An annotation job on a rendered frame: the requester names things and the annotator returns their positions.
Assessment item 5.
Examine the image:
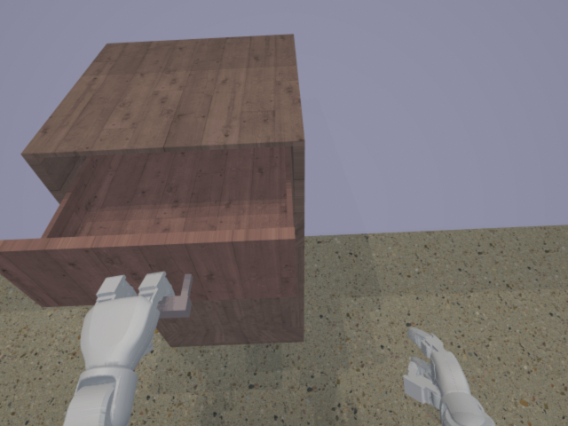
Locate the cabinet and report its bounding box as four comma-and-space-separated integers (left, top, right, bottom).
21, 34, 304, 347

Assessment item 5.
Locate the robot left forearm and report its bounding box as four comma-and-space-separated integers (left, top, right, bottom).
63, 365, 138, 426

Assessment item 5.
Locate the robot right forearm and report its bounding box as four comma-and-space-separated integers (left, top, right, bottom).
439, 391, 495, 426

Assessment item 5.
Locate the left robot hand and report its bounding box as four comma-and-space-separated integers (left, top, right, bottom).
80, 272, 175, 371

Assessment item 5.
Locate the drawer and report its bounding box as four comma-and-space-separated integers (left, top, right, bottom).
0, 146, 296, 307

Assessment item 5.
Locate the handle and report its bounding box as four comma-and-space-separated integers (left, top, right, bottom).
157, 274, 193, 319

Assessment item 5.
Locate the right robot hand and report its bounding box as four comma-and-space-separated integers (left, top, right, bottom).
403, 327, 471, 410

